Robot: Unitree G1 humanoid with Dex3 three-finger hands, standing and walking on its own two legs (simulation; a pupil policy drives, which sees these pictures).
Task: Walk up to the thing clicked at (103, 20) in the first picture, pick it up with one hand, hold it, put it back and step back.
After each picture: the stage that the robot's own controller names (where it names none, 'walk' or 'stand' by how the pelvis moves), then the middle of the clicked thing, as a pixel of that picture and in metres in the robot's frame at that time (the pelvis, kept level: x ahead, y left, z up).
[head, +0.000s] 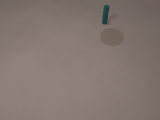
stand; (105, 15) +1.83 -0.34 -0.66
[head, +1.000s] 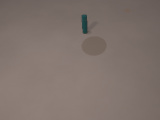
walk; (84, 24) +1.73 +0.05 -0.63
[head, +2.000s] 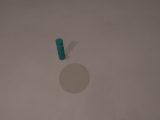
walk; (60, 49) +1.16 +0.26 -0.64
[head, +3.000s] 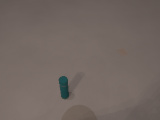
walk; (64, 88) +0.72 +0.17 -0.63
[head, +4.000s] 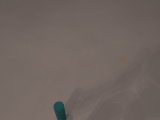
stand; (60, 113) +0.47 +0.15 -0.63
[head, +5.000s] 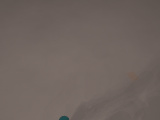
stand; out of the picture +0.43 +0.14 -0.65
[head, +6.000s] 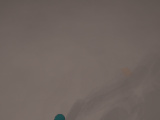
stand; out of the picture +0.43 +0.17 -0.65
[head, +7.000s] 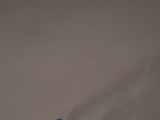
stand; out of the picture +0.42 +0.17 -0.66
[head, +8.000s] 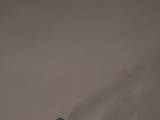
stand; out of the picture +0.43 +0.17 -0.66
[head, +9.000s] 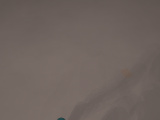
stand; out of the picture +0.42 +0.16 -0.66
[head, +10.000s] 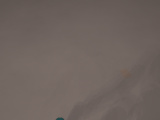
stand; out of the picture +0.42 +0.17 -0.66
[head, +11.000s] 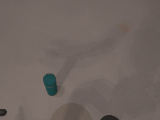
go down; (51, 85) +0.47 +0.14 -0.50
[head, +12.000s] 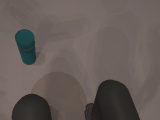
go down; (27, 49) +0.54 +0.16 -0.29
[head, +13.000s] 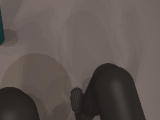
close in; out of the picture +0.53 +0.18 -0.21
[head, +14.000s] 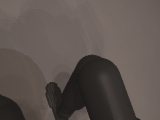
close; out of the picture +0.53 +0.22 -0.19
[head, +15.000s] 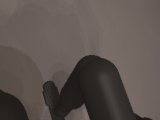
lift; out of the picture +0.49 +0.20 -0.20
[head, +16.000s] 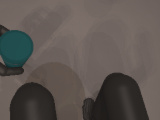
lift; (15, 54) +0.40 +0.20 -0.08
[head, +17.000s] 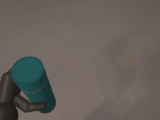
hold; (39, 90) +0.30 +0.14 +0.07
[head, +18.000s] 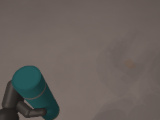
hold; (41, 97) +0.29 +0.15 +0.04
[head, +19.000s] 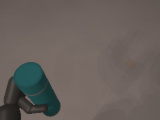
hold; (42, 94) +0.30 +0.14 +0.04
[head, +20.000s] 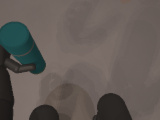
crouch; (28, 54) +0.44 +0.14 -0.04
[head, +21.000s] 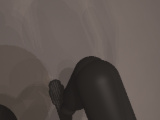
lower; out of the picture +0.51 +0.20 -0.18
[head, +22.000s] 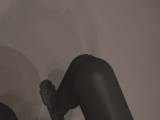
lower; out of the picture +0.50 +0.22 -0.20
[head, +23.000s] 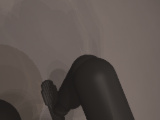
lower; out of the picture +0.49 +0.21 -0.20
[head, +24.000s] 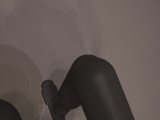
lower; out of the picture +0.50 +0.21 -0.19
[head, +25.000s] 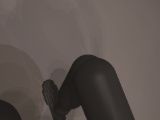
rest; out of the picture +0.50 +0.21 -0.20
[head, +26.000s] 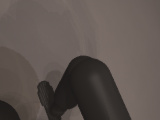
open; out of the picture +0.50 +0.19 -0.21
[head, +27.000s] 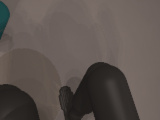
stand; out of the picture +0.49 +0.17 -0.21
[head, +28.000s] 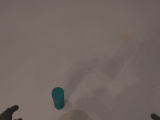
stand; (58, 99) +0.44 +0.10 -0.51
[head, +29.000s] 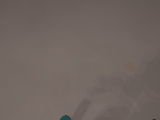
stand; out of the picture +0.40 +0.09 -0.59
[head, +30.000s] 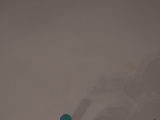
stand; out of the picture +0.41 +0.09 -0.59
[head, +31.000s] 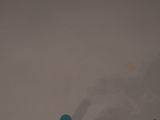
stand; out of the picture +0.41 +0.10 -0.59
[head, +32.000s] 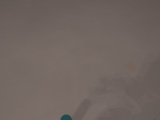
stand; out of the picture +0.41 +0.10 -0.59
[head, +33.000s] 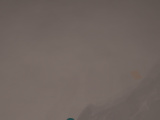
stand; out of the picture +0.41 +0.10 -0.65
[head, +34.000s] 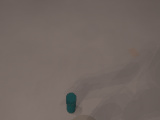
walk; (71, 103) +0.48 +0.05 -0.63
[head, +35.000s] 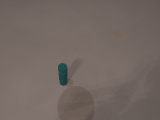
walk; (63, 75) +0.73 +0.12 -0.64
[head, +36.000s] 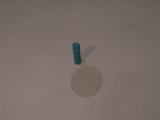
stand; (76, 54) +1.08 +0.13 -0.63
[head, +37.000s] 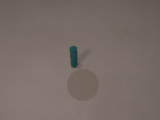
stand; (73, 57) +1.07 +0.09 -0.65
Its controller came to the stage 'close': yes
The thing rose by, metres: 0.69
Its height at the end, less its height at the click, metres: +0.00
